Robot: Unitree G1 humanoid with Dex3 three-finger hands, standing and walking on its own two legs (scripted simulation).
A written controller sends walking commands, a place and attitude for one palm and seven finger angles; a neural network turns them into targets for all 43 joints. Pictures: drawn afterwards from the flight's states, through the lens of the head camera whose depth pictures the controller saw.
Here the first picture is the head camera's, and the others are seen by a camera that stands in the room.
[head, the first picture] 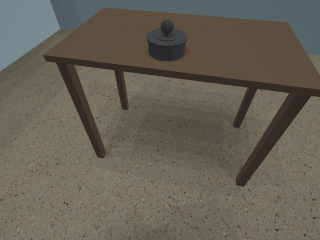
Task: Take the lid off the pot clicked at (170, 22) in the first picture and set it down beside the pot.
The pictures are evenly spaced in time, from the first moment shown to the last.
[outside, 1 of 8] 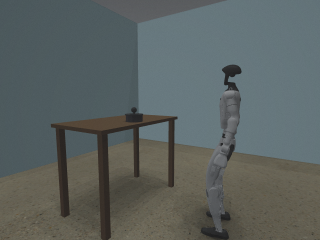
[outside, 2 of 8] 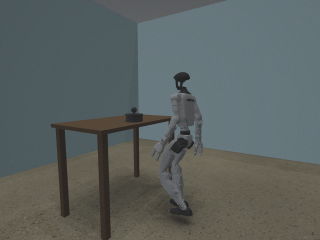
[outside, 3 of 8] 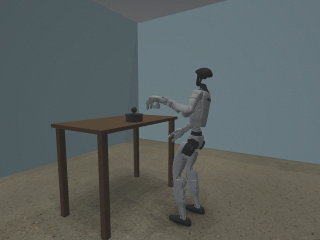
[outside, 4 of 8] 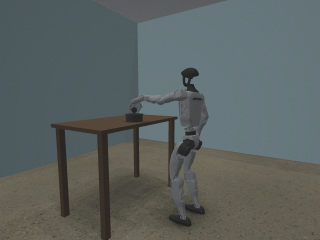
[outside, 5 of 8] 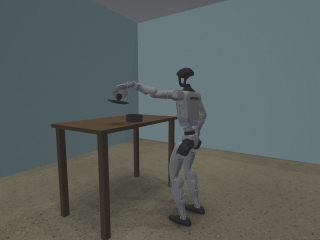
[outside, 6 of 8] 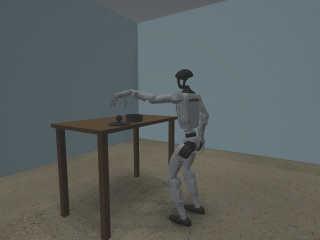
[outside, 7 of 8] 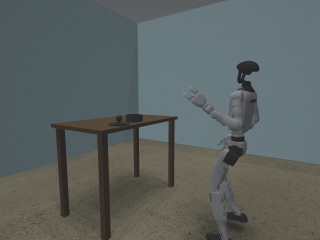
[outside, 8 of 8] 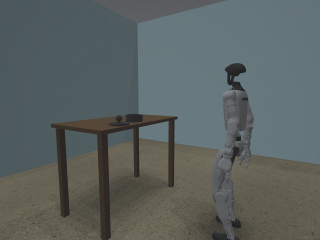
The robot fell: no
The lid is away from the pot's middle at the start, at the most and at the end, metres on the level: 0.00 0.25 0.25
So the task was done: yes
